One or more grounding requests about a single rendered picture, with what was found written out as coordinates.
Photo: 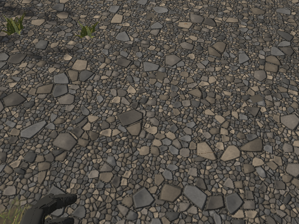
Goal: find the robot left hand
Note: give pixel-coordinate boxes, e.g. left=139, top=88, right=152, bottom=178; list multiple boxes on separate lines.
left=20, top=193, right=78, bottom=224

